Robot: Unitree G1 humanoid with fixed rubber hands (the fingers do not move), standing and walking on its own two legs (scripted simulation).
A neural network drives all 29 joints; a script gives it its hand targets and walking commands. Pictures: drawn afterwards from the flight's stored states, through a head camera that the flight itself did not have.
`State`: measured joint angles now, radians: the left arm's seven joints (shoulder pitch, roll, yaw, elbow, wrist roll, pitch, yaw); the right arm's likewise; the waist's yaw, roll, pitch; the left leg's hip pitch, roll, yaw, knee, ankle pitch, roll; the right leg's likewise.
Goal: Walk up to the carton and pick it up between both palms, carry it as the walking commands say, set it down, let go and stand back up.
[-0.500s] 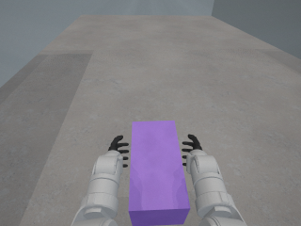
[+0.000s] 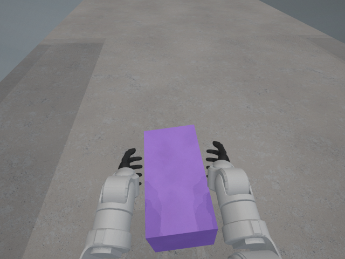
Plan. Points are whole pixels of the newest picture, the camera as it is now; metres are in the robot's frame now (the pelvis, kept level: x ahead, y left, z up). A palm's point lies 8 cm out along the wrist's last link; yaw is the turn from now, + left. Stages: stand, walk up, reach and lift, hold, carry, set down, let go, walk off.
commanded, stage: carry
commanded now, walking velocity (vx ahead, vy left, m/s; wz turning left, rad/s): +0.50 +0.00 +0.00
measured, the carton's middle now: (176, 183) +0.34 +0.00 -0.03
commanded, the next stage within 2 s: none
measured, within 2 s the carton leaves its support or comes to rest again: neither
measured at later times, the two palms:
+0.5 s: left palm (128, 119) +0.49 +0.15 +0.08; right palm (205, 112) +0.51 -0.08 +0.10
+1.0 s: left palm (141, 76) +0.75 +0.14 +0.08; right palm (199, 72) +0.78 -0.09 +0.09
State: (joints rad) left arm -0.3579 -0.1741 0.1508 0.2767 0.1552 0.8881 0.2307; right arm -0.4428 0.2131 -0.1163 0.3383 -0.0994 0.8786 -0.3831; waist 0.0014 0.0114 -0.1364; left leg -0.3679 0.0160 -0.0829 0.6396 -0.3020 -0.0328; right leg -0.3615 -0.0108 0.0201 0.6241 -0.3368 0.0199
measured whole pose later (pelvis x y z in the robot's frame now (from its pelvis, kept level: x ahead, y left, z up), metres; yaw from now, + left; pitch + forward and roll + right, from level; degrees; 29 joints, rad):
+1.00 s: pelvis +0.45 -0.01 +0.02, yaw +6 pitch +6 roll +2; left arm -0.41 -0.20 0.12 -0.12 0.10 1.25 0.27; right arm -0.46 0.22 -0.12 -0.09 -0.09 1.23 -0.36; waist 0.01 -0.03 0.01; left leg -0.63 0.08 0.09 0.79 -0.25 -0.01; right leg -0.24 0.02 -0.18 0.39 -0.27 -0.11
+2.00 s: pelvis +1.01 +0.03 +0.01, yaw +4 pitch +6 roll +0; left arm -0.44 -0.21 0.16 -0.14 0.12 1.25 0.26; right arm -0.51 0.24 -0.13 -0.08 -0.10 1.25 -0.37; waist 0.00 -0.02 -0.01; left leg -0.29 0.03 0.16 0.47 -0.28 0.03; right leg -0.38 -0.01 -0.14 0.52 -0.29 0.04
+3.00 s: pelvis +1.39 +0.06 -0.02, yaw +5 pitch +4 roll +0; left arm -0.42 -0.20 0.16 -0.14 0.15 1.24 0.24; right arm -0.52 0.24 -0.12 -0.05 -0.07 1.22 -0.42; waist -0.03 -0.04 0.00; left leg -0.36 0.03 0.16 0.79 -0.49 0.04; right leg -0.35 -0.06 -0.12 1.01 -0.58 0.02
